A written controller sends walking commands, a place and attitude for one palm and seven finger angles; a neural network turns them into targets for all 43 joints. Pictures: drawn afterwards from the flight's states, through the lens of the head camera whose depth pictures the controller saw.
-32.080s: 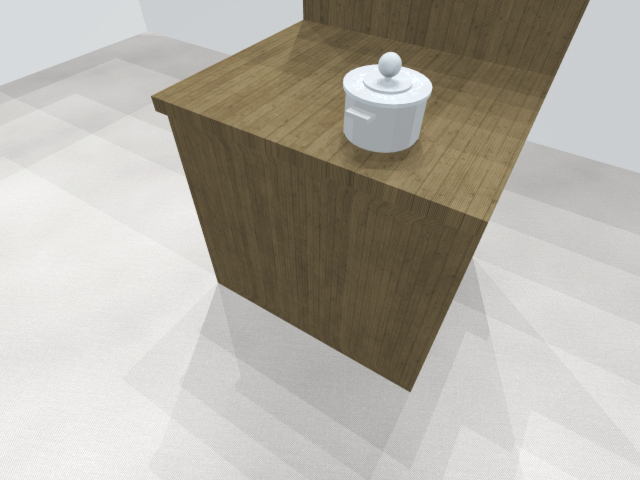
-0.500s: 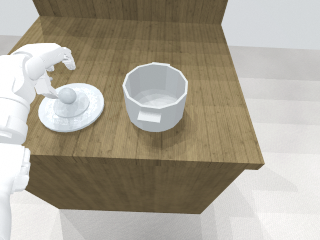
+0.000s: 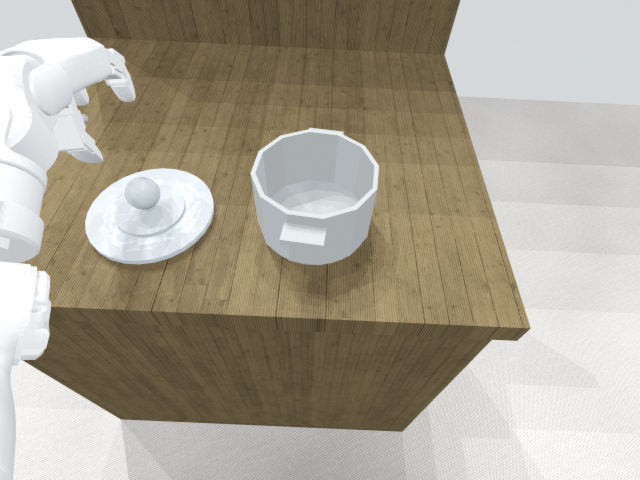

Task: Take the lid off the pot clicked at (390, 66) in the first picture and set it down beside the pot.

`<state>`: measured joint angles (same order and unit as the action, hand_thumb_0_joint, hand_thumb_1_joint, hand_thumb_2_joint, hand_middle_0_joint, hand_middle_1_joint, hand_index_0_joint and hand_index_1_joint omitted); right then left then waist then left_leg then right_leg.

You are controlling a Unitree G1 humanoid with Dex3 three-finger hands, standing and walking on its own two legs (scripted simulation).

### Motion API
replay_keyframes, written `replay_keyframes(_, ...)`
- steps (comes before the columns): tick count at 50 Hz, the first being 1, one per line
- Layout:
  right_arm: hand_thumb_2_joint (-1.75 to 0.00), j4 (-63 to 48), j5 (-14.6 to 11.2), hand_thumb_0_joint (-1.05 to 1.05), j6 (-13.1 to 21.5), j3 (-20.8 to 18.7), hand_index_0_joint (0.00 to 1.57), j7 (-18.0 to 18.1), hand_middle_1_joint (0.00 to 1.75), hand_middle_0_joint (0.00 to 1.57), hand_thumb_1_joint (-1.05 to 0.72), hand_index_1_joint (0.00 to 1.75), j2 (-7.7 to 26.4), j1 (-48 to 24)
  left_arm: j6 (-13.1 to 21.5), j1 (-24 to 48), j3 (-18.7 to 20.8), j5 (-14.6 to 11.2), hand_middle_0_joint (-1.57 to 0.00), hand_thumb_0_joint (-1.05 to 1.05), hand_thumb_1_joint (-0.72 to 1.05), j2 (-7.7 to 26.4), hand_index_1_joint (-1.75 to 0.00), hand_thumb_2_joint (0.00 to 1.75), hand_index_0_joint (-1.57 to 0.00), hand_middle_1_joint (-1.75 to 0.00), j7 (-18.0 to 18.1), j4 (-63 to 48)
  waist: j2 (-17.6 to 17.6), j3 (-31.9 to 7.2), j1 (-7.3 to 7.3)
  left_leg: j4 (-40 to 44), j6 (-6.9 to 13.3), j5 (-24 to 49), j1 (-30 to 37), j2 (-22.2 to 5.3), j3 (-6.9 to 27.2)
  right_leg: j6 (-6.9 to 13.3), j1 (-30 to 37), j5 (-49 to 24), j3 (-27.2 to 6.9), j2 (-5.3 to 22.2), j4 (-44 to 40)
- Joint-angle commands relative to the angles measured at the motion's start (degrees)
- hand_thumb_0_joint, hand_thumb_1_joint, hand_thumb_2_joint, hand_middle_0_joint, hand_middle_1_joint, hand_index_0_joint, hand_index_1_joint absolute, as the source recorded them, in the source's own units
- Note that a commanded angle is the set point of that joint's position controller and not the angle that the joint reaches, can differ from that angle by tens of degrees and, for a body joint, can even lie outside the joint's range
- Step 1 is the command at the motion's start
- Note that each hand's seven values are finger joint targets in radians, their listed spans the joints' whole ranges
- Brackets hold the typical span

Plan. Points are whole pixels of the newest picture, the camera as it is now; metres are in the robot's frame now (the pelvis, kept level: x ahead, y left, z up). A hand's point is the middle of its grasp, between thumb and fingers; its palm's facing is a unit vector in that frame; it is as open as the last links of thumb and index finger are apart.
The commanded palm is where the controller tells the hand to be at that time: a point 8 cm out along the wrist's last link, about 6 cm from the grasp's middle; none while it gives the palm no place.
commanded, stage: raise the empty hand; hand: left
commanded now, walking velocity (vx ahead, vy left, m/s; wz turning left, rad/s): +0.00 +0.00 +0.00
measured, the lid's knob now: (142, 193) +0.48 +0.23 +0.07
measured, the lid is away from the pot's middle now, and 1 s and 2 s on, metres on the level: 0.24 0.24 0.24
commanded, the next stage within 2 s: draw the hand back to the body in 0.26 s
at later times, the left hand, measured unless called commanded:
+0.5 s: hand (75, 102) +0.48 +0.26 +0.22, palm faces -0.26 -0.05 -0.96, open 11.1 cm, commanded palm +0.44 +0.25 +0.28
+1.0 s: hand (116, 122) +0.40 +0.18 +0.25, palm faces +0.13 -0.83 -0.54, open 11.1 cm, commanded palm +0.36 +0.24 +0.27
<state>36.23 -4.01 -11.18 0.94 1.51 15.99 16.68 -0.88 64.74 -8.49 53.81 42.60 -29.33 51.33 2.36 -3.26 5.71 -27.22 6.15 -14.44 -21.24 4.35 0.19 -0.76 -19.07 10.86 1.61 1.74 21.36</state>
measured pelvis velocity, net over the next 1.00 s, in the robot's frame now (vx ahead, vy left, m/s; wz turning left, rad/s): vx -0.01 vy -0.01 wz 0.00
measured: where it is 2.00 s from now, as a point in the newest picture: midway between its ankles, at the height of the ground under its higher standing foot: outside the picture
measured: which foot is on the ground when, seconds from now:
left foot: down 0.00-1.00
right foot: down 0.00-1.00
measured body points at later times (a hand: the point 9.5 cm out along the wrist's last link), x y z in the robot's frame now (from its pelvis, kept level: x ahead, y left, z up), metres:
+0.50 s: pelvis +0.00 +0.00 +0.00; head +0.05 +0.01 +0.45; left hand +0.49 +0.26 +0.27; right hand +0.06 -0.27 -0.12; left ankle -0.02 +0.05 -0.74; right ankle -0.01 -0.16 -0.74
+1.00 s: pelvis -0.01 -0.01 +0.00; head +0.01 -0.01 +0.45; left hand +0.39 +0.23 +0.28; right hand +0.16 -0.23 -0.09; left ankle -0.02 +0.05 -0.74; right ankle -0.01 -0.16 -0.74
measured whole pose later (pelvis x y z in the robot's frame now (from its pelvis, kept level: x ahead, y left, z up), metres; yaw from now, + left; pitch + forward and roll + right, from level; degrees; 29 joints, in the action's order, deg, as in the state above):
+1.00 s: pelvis -0.01 -0.01 +0.00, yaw +0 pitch +1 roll -1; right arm 32.2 -3.4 -2.9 5.1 2.3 12.7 11.5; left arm 3.3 40.4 5.4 7.1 30.0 -8.4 21.8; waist 1.1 0.8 -1.0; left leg -24.4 5.0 -13.6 -11.6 4.4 0.1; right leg 0.6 -11.5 12.0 0.7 1.5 22.5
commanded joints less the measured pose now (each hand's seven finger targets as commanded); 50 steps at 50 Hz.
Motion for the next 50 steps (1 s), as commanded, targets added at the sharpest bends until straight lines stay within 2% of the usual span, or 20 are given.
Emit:
replay_keyframes(1, -0.90, -5.20, -0.20, 0.00, 1.40, -3.40, 0.20, 0.42, 0.30, 0.20, -0.90, 0.30, 9.85, 0.93, -1.47, 32.44, 3.77, -0.31, -0.43, 0.00, -0.10, 13.15, -0.70, 0.82, -0.43, -0.70, 1.47, -9.80, 3.10, -20.74, 0.72, 1.15, -3.63, 27.44, 17.86, -2.55, 4.82, 4.00, 1.12, -10.60, 1.83, -4.03, -0.13)
replay_keyframes(4, -0.90, -5.17, 0.11, 0.00, 2.10, -3.29, 0.20, 0.53, 0.30, 0.20, -0.90, 0.30, 9.30, 1.28, -1.68, 34.18, 5.15, 1.04, -0.43, 0.00, -0.10, 14.60, -0.70, 0.82, -0.43, -0.70, 1.25, -10.24, 2.72, -23.36, 0.33, 0.83, -3.39, 29.53, 19.42, -2.33, 5.16, 3.81, 1.99, -11.71, 1.67, -4.54, 0.25)
replay_keyframes(9, -0.90, -4.83, -0.21, 0.00, 1.87, -2.90, 0.20, 0.50, 0.30, 0.20, -0.90, 0.30, 9.47, 1.20, -2.73, 34.32, 2.84, 1.23, -0.43, 0.00, -0.10, 12.62, -0.70, 0.82, -0.43, -0.70, 0.43, -5.07, 0.94, -19.45, 0.50, 1.73, -3.25, 26.27, 16.01, -2.36, 4.29, 3.75, 1.74, -10.96, 2.02, -4.38, 0.17)
replay_keyframes(12, -0.90, -5.78, 0.46, 0.00, 2.00, -3.25, 0.20, 0.04, 0.30, 0.20, -0.90, 0.30, 9.33, 1.00, -2.40, 35.46, 4.17, 1.64, -0.43, 0.00, -0.10, 14.01, -0.70, 0.82, -0.43, -0.70, 0.46, -10.80, 2.81, -24.10, 0.04, 0.57, -3.63, 32.61, 19.17, -2.38, 5.09, 3.74, 2.32, -13.15, 1.52, -4.55, 0.45)
replay_keyframes(15, -0.90, -5.39, -0.26, 0.00, 1.59, -2.64, 0.20, 0.37, 0.30, 0.20, -0.90, 0.30, 9.44, 0.67, -2.93, 31.87, 2.59, 1.29, -0.43, 0.00, -0.10, 12.26, -0.70, 0.82, -0.43, -0.70, -0.03, -3.89, -0.33, -19.47, 0.48, 1.46, -3.11, 26.20, 14.91, -2.44, 3.91, 3.48, 1.71, -11.11, 1.97, -4.36, 0.48)
replay_keyframes(19, -0.90, -6.00, 0.13, 0.00, 1.83, -3.10, 0.20, 0.34, 0.30, 0.20, -0.90, 0.30, 9.11, 0.77, -2.59, 37.13, 3.57, 1.81, -0.43, 0.00, -0.10, 14.03, -0.70, 0.82, -0.43, -0.70, 0.28, -11.68, 4.48, -24.04, 0.40, 0.97, -3.46, 30.50, 19.51, -2.36, 4.88, 3.72, 1.57, -11.65, 1.63, -4.49, 0.29)
replay_keyframes(24, -0.90, -7.91, -0.01, 0.00, 2.35, -2.96, 0.20, -0.26, 0.30, 0.20, -0.90, 0.30, 8.84, -1.04, -1.85, 24.76, 6.82, 0.05, -0.43, 0.00, -0.10, 15.24, -0.70, 0.82, -0.43, -0.70, -0.10, -14.85, 3.36, -23.83, -1.50, 0.54, -3.21, 35.54, 19.47, -2.65, 4.90, 3.55, 3.58, -13.95, 1.27, -4.20, 0.72)
replay_keyframes(27, -0.90, -9.57, 0.04, 0.00, 2.23, -3.11, 0.20, -1.22, 0.30, 0.20, -0.90, 0.30, 8.65, -2.96, -2.18, 24.90, 7.40, -0.97, -0.43, 0.00, -0.10, 15.58, -0.70, 0.82, -0.43, -0.70, -0.44, -26.01, 6.45, -25.32, -2.00, 0.46, -3.92, 40.43, 22.57, -3.06, 6.39, 3.48, 3.08, -13.70, 1.15, -4.33, 0.58)
replay_keyframes(30, -0.90, -9.93, -0.50, 0.00, 2.46, -2.71, 0.20, -1.23, 0.30, 0.20, -0.90, 0.30, 8.90, -3.76, -3.53, 18.50, 11.18, -1.76, -0.43, 0.00, -0.10, 18.55, -0.70, 0.82, -0.43, -0.70, -0.73, -23.98, 2.99, -23.24, -2.79, 0.74, -3.49, 37.02, 20.30, -2.88, 5.83, 3.35, 4.70, -13.40, 1.40, -4.16, 0.84)
replay_keyframes(33, -0.90, -10.66, -0.55, 0.00, 2.43, -2.80, 0.20, -1.46, 0.30, 0.20, -0.90, 0.30, 8.48, -4.97, -4.44, 17.86, 9.53, -2.24, -0.43, 0.00, -0.10, 15.92, -0.70, 0.82, -0.43, -0.70, -0.93, -28.33, 2.40, -22.21, -2.74, 0.96, -3.58, 36.11, 20.79, -2.99, 6.26, 3.37, 4.11, -12.39, 1.70, -4.08, 0.62)
replay_keyframes(36, -0.90, -11.52, -0.51, 0.00, 2.75, -2.91, 0.20, -1.98, 0.30, 0.20, -0.90, 0.30, 8.97, -6.37, -4.68, 15.81, 9.97, -3.61, -0.43, 0.00, -0.10, 16.15, -0.70, 0.82, -0.43, -0.70, -0.72, -35.99, 5.80, -24.65, -3.13, 0.24, -4.47, 40.86, 24.02, -3.09, 6.94, 3.56, 4.16, -13.15, 1.46, -3.58, 0.92)
replay_keyframes(37, -0.90, -11.65, -0.29, 0.00, 2.80, -2.53, 0.20, -2.14, 0.30, 0.20, -0.90, 0.30, 8.07, -6.64, -4.85, 15.43, 10.37, -2.90, -0.43, 0.00, -0.10, 16.15, -0.70, 0.82, -0.43, -0.70, -0.78, -36.25, 5.47, -24.79, -3.53, 0.66, -4.48, 40.12, 23.56, -2.92, 7.16, 3.36, 4.20, -12.34, 1.54, -4.09, 1.03)
replay_keyframes(38, -0.90, -11.13, -0.62, 0.00, 2.69, -2.18, 0.20, -1.95, 0.30, 0.20, -0.90, 0.30, 7.88, -7.15, -5.56, 11.18, 9.24, -2.94, -0.43, 0.00, -0.10, 13.72, -0.70, 0.82, -0.43, -0.70, -1.03, -29.78, 2.06, -20.03, -3.15, 0.63, -4.14, 35.66, 20.65, -2.95, 6.47, 3.32, 2.70, -10.62, 2.08, -4.11, 0.88)
replay_keyframes(40, -0.90, -11.47, -1.26, 0.00, 2.22, -1.59, 0.20, -1.69, 0.30, 0.20, -0.90, 0.30, 7.96, -8.49, -6.38, 9.82, 6.59, -3.86, -0.43, 0.00, -0.10, 11.23, -0.70, 0.82, -0.43, -0.70, -1.42, -28.63, -0.82, -16.52, -3.32, 2.16, -3.36, 26.07, 16.54, -2.69, 5.25, 3.31, 3.21, -7.98, 2.38, -3.73, 0.66)
replay_keyframes(42, -0.90, -12.50, -0.88, 0.00, 1.96, -1.74, 0.20, -1.78, 0.30, 0.20, -0.90, 0.30, 7.76, -9.73, -6.21, 14.45, 7.23, -3.87, -0.43, 0.00, -0.10, 12.89, -0.70, 0.82, -0.43, -0.70, -0.97, -38.25, 2.31, -20.85, -3.68, 2.48, -3.59, 27.00, 19.29, -2.69, 6.02, 3.58, 4.32, -7.81, 2.05, -3.59, 0.83)
replay_keyframes(43, -0.90, -13.86, -0.50, 0.00, 6.69, -1.45, 0.20, -0.39, 0.30, 0.20, -0.90, 0.30, 2.21, 0.27, 1.44, 18.90, 16.80, -39.70, -0.43, 0.00, -0.10, -4.02, -0.70, 0.82, -0.43, -0.70, 11.15, -43.56, 2.32, -16.40, -0.58, 3.88, -7.28, 19.83, 29.80, -7.44, 7.53, 4.87, -0.86, -3.50, 2.94, -3.37, 0.29)
replay_keyframes(44, -0.90, -12.85, -0.02, 0.00, 8.39, -0.10, 0.20, 0.27, 0.30, 0.20, -0.90, 0.30, 3.91, -3.42, 3.23, 7.81, 13.61, -41.98, -0.43, 0.00, -0.10, -5.75, -0.70, 0.82, -0.43, -0.70, 16.76, -37.34, 1.16, -13.04, -2.20, 6.35, -7.53, 14.38, 31.46, -9.49, 11.00, 4.90, -2.80, 2.89, 1.54, -3.25, 0.55)
replay_keyframes(46, -0.90, -11.30, 0.37, 0.00, 10.42, -0.17, 0.20, 1.59, 0.30, 0.20, -0.90, 0.30, 5.77, -5.88, 5.74, 1.32, 21.63, -50.39, -0.43, 0.00, -0.10, -1.41, -0.70, 0.82, -0.43, -0.70, 24.24, -38.15, -3.69, -11.12, -3.67, 7.54, -5.27, 6.21, 25.76, -8.58, 8.11, 4.64, 2.33, 0.97, -0.23, -2.19, -0.88)
replay_keyframes(48, -0.90, -9.96, 0.87, 0.00, 11.18, 0.31, 0.20, 2.15, 0.30, 0.20, -0.90, 0.30, 5.71, -6.72, 6.76, 0.49, 23.83, -53.67, -0.43, 0.00, -0.10, -0.89, -0.70, 0.82, -0.43, -0.70, 28.25, -39.96, -4.39, -10.44, -4.13, 7.64, -4.49, 7.37, 20.39, -7.18, 5.60, 4.29, 7.53, -3.31, -0.07, -2.05, -0.78)
replay_keyframes(50, -0.90, -8.97, 0.99, 0.00, 12.40, 0.47, 0.20, 2.30, 0.30, 0.20, -0.90, 0.30, 5.43, -7.41, 7.79, 2.30, 24.70, -54.94, -0.42, 0.00, -0.05, -1.29, -0.68, 0.83, -0.42, -0.68, 30.64, -44.70, 3.08, -10.24, -4.25, 8.13, -5.50, 8.22, 20.71, -7.07, 5.41, 4.41, 7.85, -3.38, 0.23, -2.19, -0.25)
